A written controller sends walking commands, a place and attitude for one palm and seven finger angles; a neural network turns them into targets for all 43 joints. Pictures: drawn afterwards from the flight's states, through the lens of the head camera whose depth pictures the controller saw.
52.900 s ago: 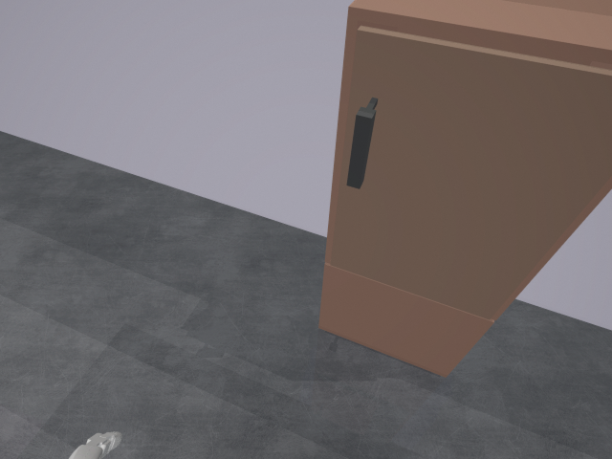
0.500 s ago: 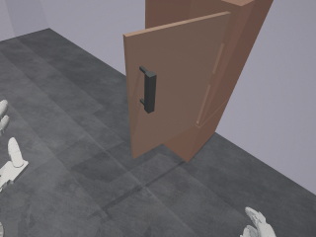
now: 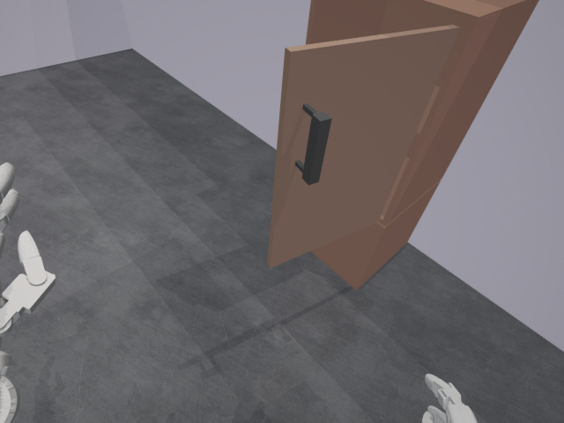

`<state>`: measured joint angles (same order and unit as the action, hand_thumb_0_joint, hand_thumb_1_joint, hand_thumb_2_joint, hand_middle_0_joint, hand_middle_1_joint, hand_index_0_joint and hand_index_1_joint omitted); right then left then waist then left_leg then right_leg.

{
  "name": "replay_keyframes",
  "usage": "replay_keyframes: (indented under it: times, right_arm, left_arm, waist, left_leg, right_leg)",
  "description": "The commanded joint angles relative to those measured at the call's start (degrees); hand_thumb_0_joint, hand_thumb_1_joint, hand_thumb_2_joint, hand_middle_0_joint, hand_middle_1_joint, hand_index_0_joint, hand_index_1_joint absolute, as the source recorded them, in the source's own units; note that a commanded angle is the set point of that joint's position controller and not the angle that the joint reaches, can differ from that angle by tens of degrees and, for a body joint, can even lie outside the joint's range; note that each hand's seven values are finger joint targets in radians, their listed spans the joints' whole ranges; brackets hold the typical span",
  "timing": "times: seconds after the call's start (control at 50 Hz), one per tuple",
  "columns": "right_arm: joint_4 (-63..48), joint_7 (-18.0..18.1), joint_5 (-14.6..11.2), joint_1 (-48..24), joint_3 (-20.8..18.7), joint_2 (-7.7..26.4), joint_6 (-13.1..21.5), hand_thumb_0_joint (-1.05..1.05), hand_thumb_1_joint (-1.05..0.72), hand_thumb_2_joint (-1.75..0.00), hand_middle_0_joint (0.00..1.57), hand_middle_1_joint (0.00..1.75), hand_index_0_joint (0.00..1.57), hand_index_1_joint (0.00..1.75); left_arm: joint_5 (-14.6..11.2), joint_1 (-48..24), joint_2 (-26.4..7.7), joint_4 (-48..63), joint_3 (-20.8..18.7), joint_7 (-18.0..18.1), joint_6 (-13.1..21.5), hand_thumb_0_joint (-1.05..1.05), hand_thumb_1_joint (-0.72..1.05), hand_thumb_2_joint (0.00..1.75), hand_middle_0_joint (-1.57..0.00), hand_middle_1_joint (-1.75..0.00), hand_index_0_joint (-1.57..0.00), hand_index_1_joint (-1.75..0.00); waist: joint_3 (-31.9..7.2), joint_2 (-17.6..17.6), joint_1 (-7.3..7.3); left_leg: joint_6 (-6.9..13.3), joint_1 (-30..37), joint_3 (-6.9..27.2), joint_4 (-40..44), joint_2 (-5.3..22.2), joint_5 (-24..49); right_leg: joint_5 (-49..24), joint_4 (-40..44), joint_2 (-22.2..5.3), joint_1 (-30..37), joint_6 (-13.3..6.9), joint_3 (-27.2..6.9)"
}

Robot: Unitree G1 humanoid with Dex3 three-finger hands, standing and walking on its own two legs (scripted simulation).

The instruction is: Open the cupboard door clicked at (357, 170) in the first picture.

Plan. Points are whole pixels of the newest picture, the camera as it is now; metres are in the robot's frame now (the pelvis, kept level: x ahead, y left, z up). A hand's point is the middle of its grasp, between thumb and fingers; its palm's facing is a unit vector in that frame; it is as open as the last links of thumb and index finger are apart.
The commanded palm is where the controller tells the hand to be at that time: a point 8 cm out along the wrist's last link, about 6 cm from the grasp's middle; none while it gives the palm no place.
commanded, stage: stop stepping back and stand still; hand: left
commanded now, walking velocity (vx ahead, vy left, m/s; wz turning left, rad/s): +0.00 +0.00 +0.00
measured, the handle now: (309, 144) +0.58 +0.00 +0.10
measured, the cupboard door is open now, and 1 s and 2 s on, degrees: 77 77 77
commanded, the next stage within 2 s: let the arm hang, fingers relaxed in 0.58 s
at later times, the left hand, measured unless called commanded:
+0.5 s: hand (70, 249) +0.24 +0.26 +0.17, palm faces +0.36 -0.80 -0.48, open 7.4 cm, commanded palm +0.18 +0.30 +0.19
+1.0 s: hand out of the picture +0.05 +0.18 -0.16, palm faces -0.01 -0.98 -0.17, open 7.1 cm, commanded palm none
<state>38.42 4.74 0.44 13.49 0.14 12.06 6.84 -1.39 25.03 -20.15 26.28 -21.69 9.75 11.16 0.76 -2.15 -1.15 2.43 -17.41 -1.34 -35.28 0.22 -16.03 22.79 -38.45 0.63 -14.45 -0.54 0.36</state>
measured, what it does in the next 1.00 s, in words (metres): stands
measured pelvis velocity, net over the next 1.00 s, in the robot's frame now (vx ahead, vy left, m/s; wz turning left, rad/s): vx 0.01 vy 0.01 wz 0.00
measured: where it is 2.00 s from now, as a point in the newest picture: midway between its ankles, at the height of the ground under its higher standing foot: outside the picture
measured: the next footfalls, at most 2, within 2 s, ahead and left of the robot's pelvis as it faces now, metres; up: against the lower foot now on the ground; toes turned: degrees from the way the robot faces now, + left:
none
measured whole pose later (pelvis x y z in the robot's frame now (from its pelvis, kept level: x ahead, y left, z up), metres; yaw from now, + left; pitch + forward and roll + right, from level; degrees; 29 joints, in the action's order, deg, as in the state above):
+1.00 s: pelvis +0.01 +0.01 +0.01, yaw +0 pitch -1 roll +0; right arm 57.1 0.0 1.5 10.4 1.1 12.8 -0.5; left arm 1.0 15.1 -10.2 -55.8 0.1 1.6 -2.5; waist 3.3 -1.9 0.8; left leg 2.5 -15.5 -1.8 -27.5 -1.6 -11.6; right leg 14.5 -27.4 -0.5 -12.4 -0.4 3.1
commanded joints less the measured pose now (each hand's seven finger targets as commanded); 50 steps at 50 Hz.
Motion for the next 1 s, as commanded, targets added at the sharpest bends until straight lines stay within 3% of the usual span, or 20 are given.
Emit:
replay_keyframes:
  times: [0.0, 0.02, 0.06, 0.12, 0.16, 0.18, 0.2, 0.24, 0.26, 0.3, 0.38, 0.5, 0.64, 0.66, 0.68, 0.7, 0.74, 0.78, 0.92, 0.98]
  right_arm:
    - [-9.77, -0.57, 0.38, -6.34, -2.23, 4.55, 5.71, 0.00, -0.90, -0.90, 0.20, 0.30, 0.20, 0.30]
    - [-9.31, -0.97, 0.19, -6.42, -2.12, 4.85, 6.08, 0.00, -0.90, -0.90, 0.20, 0.30, 0.20, 0.30]
    - [-9.29, -1.43, -0.23, -6.21, -2.06, 5.75, 6.04, 0.00, -0.90, -0.90, 0.20, 0.30, 0.20, 0.30]
    - [-10.29, -1.24, -0.43, -6.01, -2.00, 6.59, 5.45, 0.00, -0.90, -0.90, 0.20, 0.30, 0.20, 0.30]
    - [-10.80, -1.04, -0.27, -6.12, -2.23, 6.59, 4.89, 0.00, -0.90, -0.90, 0.20, 0.30, 0.20, 0.30]
    - [-10.70, -1.02, 0.08, -6.41, -2.17, 6.79, 4.90, 0.00, -0.90, -0.90, 0.20, 0.30, 0.20, 0.30]
    - [-10.15, -1.21, -0.48, -5.02, -2.61, 6.23, 4.67, 0.00, -0.90, -0.90, 0.20, 0.30, 0.20, 0.30]
    - [-10.12, -1.16, -0.65, -4.96, -2.87, 6.09, 4.04, 0.00, -0.90, -0.90, 0.20, 0.30, 0.20, 0.30]
    - [-10.21, -1.03, -0.65, -5.45, -2.82, 6.07, 3.92, 0.00, -0.90, -0.90, 0.20, 0.30, 0.20, 0.30]
    - [-10.36, -0.63, -0.59, -6.56, -2.43, 6.17, 3.95, 0.00, -0.90, -0.90, 0.20, 0.30, 0.20, 0.30]
    - [-11.09, -0.20, -0.82, -7.15, -2.47, 6.67, 3.95, 0.00, -0.90, -0.90, 0.20, 0.30, 0.20, 0.30]
    - [-11.88, -0.60, -0.89, -6.78, -2.67, 6.65, 3.51, 0.00, -0.90, -0.90, 0.20, 0.30, 0.20, 0.30]
    - [-12.18, -0.38, -0.74, -7.15, -2.66, 6.79, 2.73, 0.00, -0.90, -0.90, 0.20, 0.30, 0.20, 0.30]
    - [3.03, -5.50, -1.19, -10.40, -5.11, 16.65, 4.34, 0.00, -0.90, -0.90, 0.20, 0.30, 0.20, 0.30]
    - [3.84, -5.39, -0.87, -5.43, -5.44, 12.91, 1.08, 0.00, -0.90, -0.90, 0.20, 0.30, 0.20, 0.30]
    - [3.71, -5.11, -0.34, -4.10, -4.97, 13.02, -0.25, 0.00, -0.90, -0.90, 0.20, 0.30, 0.20, 0.30]
    - [4.10, -4.94, 0.32, -6.08, -3.70, 13.09, -2.02, 0.00, -0.90, -0.90, 0.20, 0.30, 0.20, 0.30]
    - [5.60, -4.99, 0.75, -6.91, -3.15, 12.47, -3.21, 0.00, -0.90, -0.90, 0.20, 0.30, 0.20, 0.30]
    - [14.46, -4.21, 0.94, -5.43, -0.52, 7.66, -6.26, 0.00, -0.90, -0.90, 0.20, 0.30, 0.20, 0.30]
    - [17.68, -3.58, 0.86, -2.75, -0.50, 5.94, -6.77, 0.00, -0.90, -0.90, 0.20, 0.30, 0.20, 0.30]
  left_arm:
    - [0.00, -2.09, -14.66, 17.05, -9.66, 0.24, 5.24, 0.00, 0.90, 0.90, -0.20, -0.30, -0.20, -0.30]
    - [-0.09, 0.64, -13.83, 16.28, -9.34, 0.08, 5.14, 0.00, 0.90, 0.90, -0.20, -0.30, -0.20, -0.30]
    - [-0.05, 5.78, -12.03, 14.87, -8.59, 0.02, 4.55, 0.00, 0.90, 0.90, -0.20, -0.30, -0.20, -0.30]
    - [0.04, 7.03, -12.53, 12.47, -9.44, -0.30, 4.73, 0.00, 0.90, 0.90, -0.20, -0.30, -0.20, -0.30]
    - [-0.18, 5.56, -13.98, 11.20, -10.52, -0.58, 5.13, 0.00, 0.90, 0.90, -0.20, -0.30, -0.20, -0.30]
    - [-0.31, 4.85, -14.72, 10.87, -11.29, -0.72, 5.24, 0.00, 0.90, 0.90, -0.20, -0.30, -0.20, -0.30]
    - [-0.85, 4.96, -13.30, 10.65, -10.22, -0.95, 5.19, 0.00, 0.90, 0.90, -0.20, -0.30, -0.20, -0.30]
    - [-1.15, 5.33, -13.75, 11.91, -10.38, -0.70, 5.19, 0.00, 0.90, 0.90, -0.20, -0.30, -0.20, -0.30]
    - [-1.08, 5.26, -13.43, 12.49, -10.14, -0.66, 5.28, 0.00, 0.90, 0.90, -0.20, -0.30, -0.20, -0.30]
    - [-0.81, 5.42, -13.29, 13.25, -9.74, -0.54, 5.47, 0.00, 0.90, 0.90, -0.20, -0.30, -0.20, -0.30]
    - [-0.46, 5.10, -14.29, 13.10, -10.29, -0.68, 5.64, 0.00, 0.90, 0.90, -0.20, -0.30, -0.20, -0.30]
    - [-0.97, 8.22, -12.68, 12.54, -9.40, -0.90, 5.73, 0.00, 0.90, 0.90, -0.20, -0.30, -0.20, -0.30]
    - [-1.31, 7.20, -12.40, 10.58, -9.08, -0.96, 5.27, 0.00, 0.90, 0.90, -0.20, -0.30, -0.20, -0.30]
    - [4.14, 1.07, -3.70, -34.60, 15.84, -8.65, -4.26, 0.00, 0.90, 0.90, -0.20, -0.30, -0.20, -0.30]
    - [3.70, 0.90, -2.06, -36.41, 14.87, -9.45, -8.49, 0.00, 0.90, 0.90, -0.20, -0.30, -0.20, -0.30]
    - [3.55, -0.74, -1.88, -37.92, 15.40, -9.48, -9.35, 0.00, 0.90, 0.90, -0.20, -0.30, -0.20, -0.30]
    - [3.67, -4.64, -2.63, -44.42, 16.08, -9.66, -9.70, 0.00, 0.90, 0.90, -0.20, -0.30, -0.20, -0.30]
    - [3.69, -8.12, -3.25, -52.18, 16.87, -9.62, -9.83, 0.00, 0.90, 0.90, -0.20, -0.30, -0.20, -0.30]
    - [2.40, -10.48, -0.50, -76.31, 20.12, -8.69, -11.05, 0.00, 0.90, 0.90, -0.20, -0.30, -0.20, -0.30]
    - [2.25, -8.29, 1.55, -82.37, 19.76, -8.51, -10.91, 0.00, 0.90, 0.90, -0.20, -0.30, -0.20, -0.30]
  waist:
    - [-1.14, 14.19, 1.72]
    - [-0.76, 10.77, 1.34]
    - [-1.41, 12.82, 1.08]
    - [-1.89, 10.39, 1.01]
    - [-1.42, 4.51, 1.61]
    - [-1.56, 4.20, 1.69]
    - [-3.93, -0.15, 1.69]
    - [-5.84, -2.99, 1.92]
    - [-5.95, -1.68, 1.84]
    - [-6.16, 5.61, 1.41]
    - [-6.50, 8.11, 0.40]
    - [-7.68, 6.21, 0.68]
    - [-6.32, 4.97, 0.80]
    - [-1.61, 6.06, 3.61]
    - [-6.58, 5.29, 2.58]
    - [-7.97, 2.94, 2.60]
    - [-5.60, -3.74, 1.56]
    - [-4.70, -7.68, 1.37]
    - [-2.81, 8.12, 1.14]
    - [-1.56, 10.85, 1.05]
  left_leg:
    - [9.55, 4.32, 27.21, 24.68, 17.42, -9.48]
    - [8.82, 2.37, 22.05, 22.79, 16.12, -3.98]
    - [5.92, -0.69, 12.20, 20.29, 12.67, -0.16]
    - [2.27, -5.98, 7.05, 16.57, 8.97, -2.14]
    - [-0.16, -5.78, 4.34, 11.39, 4.59, -2.39]
    - [-0.96, -4.19, 3.67, 9.50, 3.09, -1.21]
    - [-1.36, -0.62, 2.90, 6.49, 2.26, -1.05]
    - [-1.46, 3.26, 2.51, 4.61, 1.92, 2.67]
    - [-1.44, 4.74, 2.56, 6.00, 1.98, 5.09]
    - [-1.37, 6.47, 3.91, 10.65, 3.57, 12.52]
    - [-0.94, 6.12, 5.57, 14.32, 5.81, 20.25]
    - [-1.64, 5.95, 3.78, 12.69, 4.59, 21.07]
    - [-1.59, 4.91, 3.17, 13.67, 3.70, 14.69]
    - [-0.97, 0.15, 5.13, 3.80, 4.84, 22.13]
    - [-1.82, 5.84, 4.39, 4.86, 5.45, 27.57]
    - [-0.35, 5.33, 6.23, 5.82, 6.67, 22.73]
    - [1.87, 0.56, 9.17, 8.71, 7.46, 17.27]
    - [1.37, 0.57, 8.60, 9.34, 6.11, 15.55]
    - [-0.28, 3.55, 7.13, 14.52, 4.38, 8.66]
    - [-0.37, 2.67, 7.35, 15.46, 4.29, 4.15]
  right_leg:
    - [5.29, -15.90, -1.34, -10.75, 0.82, -3.60]
    - [3.94, -11.25, -2.12, -7.74, 1.16, -3.02]
    - [0.50, -2.00, -0.71, 0.07, 1.65, 0.93]
    - [-7.17, 11.20, 0.45, 10.83, 1.48, 2.67]
    - [-12.33, 17.08, -2.98, 9.67, -0.84, -5.68]
    - [-13.54, 17.97, -5.87, 7.08, -1.91, -9.08]
    - [-10.46, 19.03, -7.08, 5.01, -2.56, -12.11]
    - [-13.17, 19.85, -8.66, 3.97, -3.38, -12.68]
    - [-16.35, 19.07, -8.07, 3.96, -3.03, -11.54]
    - [-21.53, 15.20, -4.78, 5.29, -1.13, -6.64]
    - [-22.85, 11.85, -1.40, 8.50, 0.94, -1.40]
    - [-27.20, 13.77, -2.24, 10.49, 0.49, -2.65]
    - [-24.45, 16.84, -2.37, 9.36, 0.56, -3.91]
    - [-27.96, 9.56, -7.97, -0.35, -1.26, -0.16]
    - [-26.15, 11.39, -7.75, -1.59, -1.89, -3.81]
    - [-19.04, 10.68, -6.79, -1.86, -2.05, -2.03]
    - [-13.44, 9.81, -5.03, -0.06, -1.38, -1.27]
    - [-14.27, 11.46, -6.05, 1.10, -2.06, -3.23]
    - [-10.87, 16.53, -6.65, 4.44, -1.65, -4.79]
    - [-9.10, 18.59, -6.38, 5.45, -2.03, -4.18]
